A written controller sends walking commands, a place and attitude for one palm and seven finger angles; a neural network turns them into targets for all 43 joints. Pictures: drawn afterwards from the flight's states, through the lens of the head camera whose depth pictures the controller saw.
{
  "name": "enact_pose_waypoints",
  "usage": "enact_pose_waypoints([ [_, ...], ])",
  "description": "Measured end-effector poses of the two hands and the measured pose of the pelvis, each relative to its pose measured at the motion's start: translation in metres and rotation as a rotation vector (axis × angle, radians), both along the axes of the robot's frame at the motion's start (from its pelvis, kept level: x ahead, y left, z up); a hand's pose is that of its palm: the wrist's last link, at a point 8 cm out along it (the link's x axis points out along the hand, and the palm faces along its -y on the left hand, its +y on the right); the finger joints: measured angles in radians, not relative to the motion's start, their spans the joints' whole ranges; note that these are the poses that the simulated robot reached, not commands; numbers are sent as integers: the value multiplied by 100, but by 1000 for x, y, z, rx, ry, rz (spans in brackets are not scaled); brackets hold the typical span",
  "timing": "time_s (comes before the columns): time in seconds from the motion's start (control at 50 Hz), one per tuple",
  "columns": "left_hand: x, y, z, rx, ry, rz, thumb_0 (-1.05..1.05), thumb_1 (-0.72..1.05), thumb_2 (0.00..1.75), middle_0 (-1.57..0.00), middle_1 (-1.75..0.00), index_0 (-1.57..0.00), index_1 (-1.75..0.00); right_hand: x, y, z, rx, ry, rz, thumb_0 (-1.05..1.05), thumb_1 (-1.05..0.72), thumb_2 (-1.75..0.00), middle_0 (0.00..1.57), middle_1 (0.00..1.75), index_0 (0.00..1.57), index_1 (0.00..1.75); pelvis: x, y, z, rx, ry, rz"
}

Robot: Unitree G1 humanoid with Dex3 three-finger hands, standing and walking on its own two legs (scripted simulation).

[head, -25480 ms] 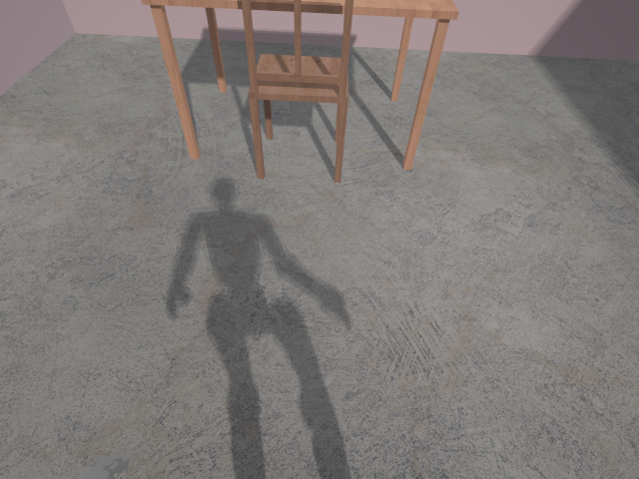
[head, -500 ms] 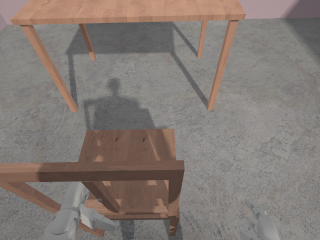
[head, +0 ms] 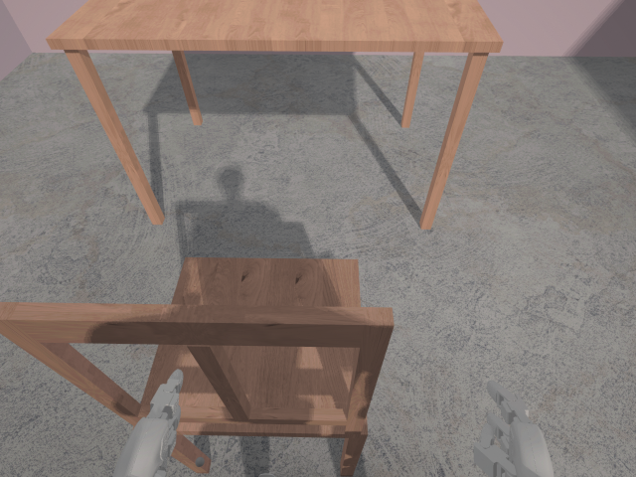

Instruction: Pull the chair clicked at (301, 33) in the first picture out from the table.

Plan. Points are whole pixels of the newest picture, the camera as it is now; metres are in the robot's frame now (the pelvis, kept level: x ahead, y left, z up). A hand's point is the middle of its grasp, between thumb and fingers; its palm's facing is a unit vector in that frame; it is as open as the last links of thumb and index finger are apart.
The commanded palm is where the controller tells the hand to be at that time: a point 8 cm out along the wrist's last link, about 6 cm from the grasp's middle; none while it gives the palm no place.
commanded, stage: draw the fingers out of the gap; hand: left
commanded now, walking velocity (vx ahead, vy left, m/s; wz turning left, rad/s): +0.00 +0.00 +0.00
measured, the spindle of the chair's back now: (226, 382) +0.25 +0.14 -0.04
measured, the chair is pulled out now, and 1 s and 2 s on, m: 0.75 0.75 0.74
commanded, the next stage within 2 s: draw the hand back to the body in 0.36 s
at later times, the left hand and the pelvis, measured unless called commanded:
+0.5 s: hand out of the picture +0.11 +0.14 -0.02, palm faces -0.02 -0.99 -0.15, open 17.5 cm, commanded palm +0.08 +0.20 +0.01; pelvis -0.01 +0.00 -0.01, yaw +0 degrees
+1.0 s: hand (138, 473) +0.13 +0.17 +0.07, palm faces +0.00 -0.99 -0.12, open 17.2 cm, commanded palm +0.10 +0.24 +0.10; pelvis -0.01 -0.01 -0.01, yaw +0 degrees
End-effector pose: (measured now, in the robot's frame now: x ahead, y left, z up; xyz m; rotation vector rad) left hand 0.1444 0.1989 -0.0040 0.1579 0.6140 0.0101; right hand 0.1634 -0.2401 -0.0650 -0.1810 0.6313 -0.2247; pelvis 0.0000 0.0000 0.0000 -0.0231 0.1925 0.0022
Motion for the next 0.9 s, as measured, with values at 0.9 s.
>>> enact_pose_waypoints([
  [0.9, -28, 19, 74, -51, -505, -33, -2, -54, 20, 0, 0, 0, 0, 6, 9, -25, 93, -29, -9, 1, -90, -90, 20, 30, 20, 30, -17, -11, -22, -14, 4, 1],
])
